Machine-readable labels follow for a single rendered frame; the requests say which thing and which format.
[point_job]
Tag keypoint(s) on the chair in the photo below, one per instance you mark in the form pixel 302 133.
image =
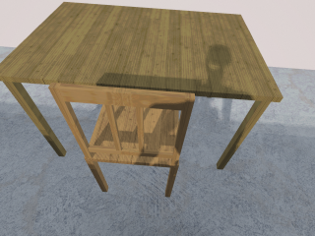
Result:
pixel 134 126

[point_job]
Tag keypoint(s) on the table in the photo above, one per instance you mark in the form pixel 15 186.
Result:
pixel 206 53

